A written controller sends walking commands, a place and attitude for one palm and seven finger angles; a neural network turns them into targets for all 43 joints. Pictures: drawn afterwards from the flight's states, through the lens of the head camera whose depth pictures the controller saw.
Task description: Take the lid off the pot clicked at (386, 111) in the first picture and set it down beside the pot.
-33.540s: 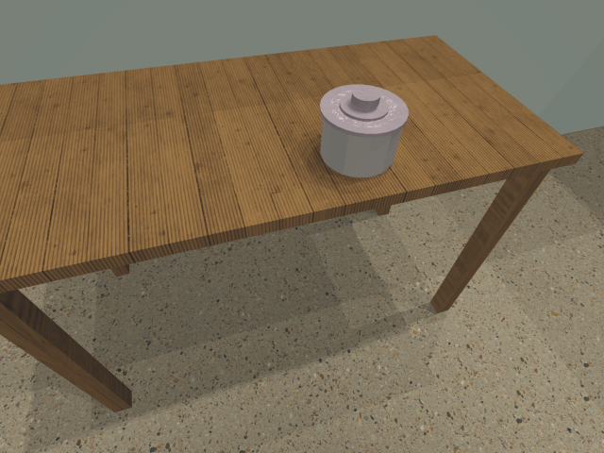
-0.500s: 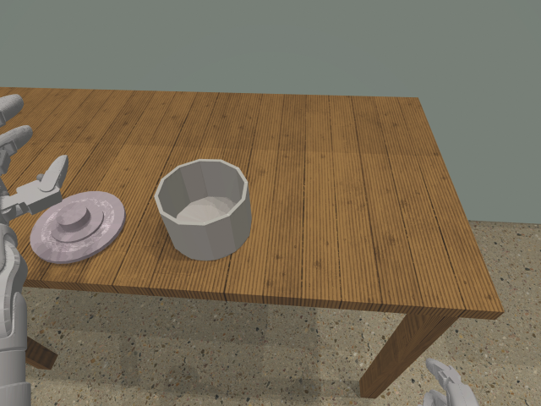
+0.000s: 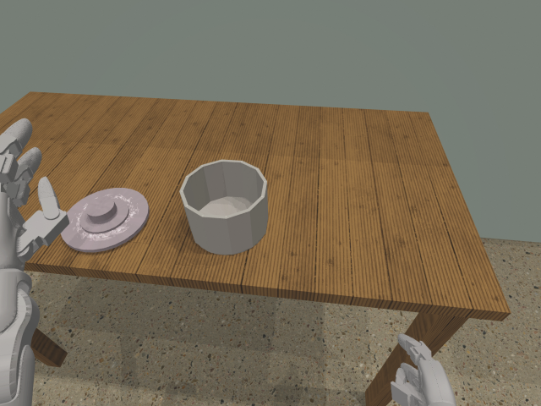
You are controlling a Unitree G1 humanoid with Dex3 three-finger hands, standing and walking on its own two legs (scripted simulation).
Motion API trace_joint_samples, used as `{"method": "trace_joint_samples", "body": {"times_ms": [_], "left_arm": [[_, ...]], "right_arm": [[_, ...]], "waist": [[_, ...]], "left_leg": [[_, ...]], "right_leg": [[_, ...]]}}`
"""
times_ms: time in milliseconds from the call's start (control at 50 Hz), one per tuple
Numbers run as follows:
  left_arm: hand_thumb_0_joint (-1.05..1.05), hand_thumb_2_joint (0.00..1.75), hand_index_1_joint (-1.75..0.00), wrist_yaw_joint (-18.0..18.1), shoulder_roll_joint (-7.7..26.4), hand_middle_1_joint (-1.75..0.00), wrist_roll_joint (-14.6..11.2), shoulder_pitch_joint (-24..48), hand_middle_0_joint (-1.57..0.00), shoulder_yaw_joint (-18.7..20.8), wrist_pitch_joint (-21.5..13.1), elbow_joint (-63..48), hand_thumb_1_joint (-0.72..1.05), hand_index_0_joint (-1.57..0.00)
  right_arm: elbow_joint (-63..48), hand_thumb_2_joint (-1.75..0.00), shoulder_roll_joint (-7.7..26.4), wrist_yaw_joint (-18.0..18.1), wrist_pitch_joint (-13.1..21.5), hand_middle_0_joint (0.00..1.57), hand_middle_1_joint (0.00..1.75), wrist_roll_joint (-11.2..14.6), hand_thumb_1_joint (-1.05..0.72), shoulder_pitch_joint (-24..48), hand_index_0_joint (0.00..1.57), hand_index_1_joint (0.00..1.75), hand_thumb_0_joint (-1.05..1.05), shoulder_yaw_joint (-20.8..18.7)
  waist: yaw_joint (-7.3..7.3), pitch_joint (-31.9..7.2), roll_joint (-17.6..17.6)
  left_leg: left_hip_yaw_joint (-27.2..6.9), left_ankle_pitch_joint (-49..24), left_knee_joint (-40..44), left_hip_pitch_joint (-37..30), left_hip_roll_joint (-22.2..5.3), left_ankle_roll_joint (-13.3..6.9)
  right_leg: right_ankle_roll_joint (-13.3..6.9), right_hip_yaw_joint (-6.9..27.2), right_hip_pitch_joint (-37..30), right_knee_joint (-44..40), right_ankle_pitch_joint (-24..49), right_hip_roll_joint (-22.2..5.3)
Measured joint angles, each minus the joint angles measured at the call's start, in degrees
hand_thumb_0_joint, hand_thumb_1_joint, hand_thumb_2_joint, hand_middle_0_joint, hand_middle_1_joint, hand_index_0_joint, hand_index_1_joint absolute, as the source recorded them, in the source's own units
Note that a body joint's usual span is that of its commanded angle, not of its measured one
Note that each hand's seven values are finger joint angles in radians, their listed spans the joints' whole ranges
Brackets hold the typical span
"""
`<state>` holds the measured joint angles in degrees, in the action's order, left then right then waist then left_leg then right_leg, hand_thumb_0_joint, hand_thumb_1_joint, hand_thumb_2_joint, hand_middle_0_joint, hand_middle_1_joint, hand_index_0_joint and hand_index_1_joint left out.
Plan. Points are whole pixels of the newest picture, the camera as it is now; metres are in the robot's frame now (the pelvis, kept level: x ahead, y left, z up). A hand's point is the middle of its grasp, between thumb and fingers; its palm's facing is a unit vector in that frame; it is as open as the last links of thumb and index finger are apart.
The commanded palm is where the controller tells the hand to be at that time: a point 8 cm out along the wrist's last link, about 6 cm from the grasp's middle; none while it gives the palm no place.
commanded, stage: draw the hand back to the body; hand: left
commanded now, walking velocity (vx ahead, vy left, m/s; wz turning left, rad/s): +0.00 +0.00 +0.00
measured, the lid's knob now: (101, 209) +0.42 +0.39 +0.02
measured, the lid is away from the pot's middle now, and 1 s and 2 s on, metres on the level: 0.25 0.25 0.25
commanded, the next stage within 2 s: step back with the hand held close in 0.64 s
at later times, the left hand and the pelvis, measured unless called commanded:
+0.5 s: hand (47, 278) +0.18 +0.25 +0.20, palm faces +0.41 -0.84 -0.36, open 7.4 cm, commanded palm +0.12 +0.29 +0.21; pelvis -0.01 +0.01 +0.00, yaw +0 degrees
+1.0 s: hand (55, 279) +0.18 +0.25 +0.19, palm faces +0.33 -0.84 -0.44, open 7.4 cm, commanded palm +0.11 +0.30 +0.21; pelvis -0.02 +0.02 +0.00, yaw -1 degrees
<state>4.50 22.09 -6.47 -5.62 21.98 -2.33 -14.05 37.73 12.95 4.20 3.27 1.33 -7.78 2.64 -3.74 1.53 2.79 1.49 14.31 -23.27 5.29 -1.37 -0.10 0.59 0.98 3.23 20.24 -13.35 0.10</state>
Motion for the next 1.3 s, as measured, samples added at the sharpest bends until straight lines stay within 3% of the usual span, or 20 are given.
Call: {"method": "trace_joint_samples", "body": {"times_ms": [520,760,800,900,1080,1180,1300], "left_arm": [[0.01,0.9,-0.3,-0.26,-1.13,-0.3,1.22,-19.95,-0.21,-3.06,-1.62,-18.33,0.89,-0.21],[0.01,0.9,-0.3,0.26,-1.52,-0.3,1.74,-20.28,-0.21,-3.55,-1.43,-19.08,0.89,-0.21],[0.02,0.9,-0.3,0.05,-0.86,-0.3,1.62,-19.39,-0.21,-2.44,-2.64,-18.63,0.89,-0.21],[0.01,0.9,-0.3,0.29,0.51,-0.3,2.42,-19.29,-0.21,1.13,-6.3,-19.02,0.89,-0.21],[0.01,0.9,-0.3,-0.78,2.56,-0.3,2.98,-26.67,-0.21,-0.41,-6.24,-23.41,0.89,-0.21],[0.01,0.9,-0.3,0.11,4.31,-0.3,2.92,-28.56,-0.21,1.35,-7.19,-25.72,0.89,-0.22],[0.01,0.9,-0.3,1.5,3.3,-0.3,3.32,-27.47,-0.21,3.07,-9.12,-26.21,0.89,-0.22]], "right_arm": [[-0.65,-0.9,-0.72,-0.9,1.54,0.2,0.29,-1.55,-0.9,-0.82,0.2,0.3,0.01,-0.23],[-0.59,-0.9,-1.14,-0.39,1.98,0.2,0.3,-1.97,-0.9,-0.56,0.2,0.3,0.01,0.06],[-2.02,-0.9,-0.86,-0.37,1.07,0.2,0.29,-1.51,-0.9,-0.85,0.2,0.3,0.01,0.45],[-4.3,-0.9,-0.61,-1.06,-0.83,0.21,0.3,-1.15,-0.9,-0.62,0.2,0.3,0.01,0.12],[-7.74,-0.9,0.07,-0.92,-3.36,0.2,0.29,-0.23,-0.9,-1.84,0.2,0.3,0.01,-2.32],[-8.53,-0.9,-0.16,-0.83,-2.57,0.2,0.29,0.11,-0.9,-3.44,0.2,0.3,0.01,-2.73],[-8.11,-0.9,-0.82,-0.79,-0.37,0.2,0.29,0.26,-0.9,-4.96,0.2,0.3,0.01,-2.36]], "waist": [[-0.45,-0.2,-0.21],[-1.06,0.18,-0.34],[-1.05,0.15,-0.24],[0.61,-0.57,-0.99],[3.59,-0.1,-3.54],[3.67,0.69,-4.54],[3.11,0.79,-3.76]], "left_leg": [[-0.04,0.01,-1.39,0.03,0.58,-0.79],[-0.61,0.06,-1.73,0.01,0.32,-0.54],[-0.6,0.22,-2.2,0.81,0.09,-0.55],[-0.04,-0.03,-3.04,4.57,-0.03,-0.85],[1.67,-0.67,-4.82,9.19,1.24,-2.16],[1.51,-0.98,-6.95,11.68,1.88,-2.75],[0.55,-0.97,-10.35,14.82,1.97,-3.11]], "right_leg": [[0.82,-0.07,-0.82,-0.22,0.76,-0.6],[0.58,-0.63,-1.2,-0.33,0.78,-0.32],[0.58,-0.6,-0.61,-0.33,0.89,-0.1],[0.96,-0.01,3.27,0.21,1.58,-0.01],[2.37,1.68,9.24,4.01,1.56,-1.34],[2.71,1.53,11.81,6.77,1.38,-1.96],[2.85,0.59,14.01,9.09,1.54,-2.03]]}}
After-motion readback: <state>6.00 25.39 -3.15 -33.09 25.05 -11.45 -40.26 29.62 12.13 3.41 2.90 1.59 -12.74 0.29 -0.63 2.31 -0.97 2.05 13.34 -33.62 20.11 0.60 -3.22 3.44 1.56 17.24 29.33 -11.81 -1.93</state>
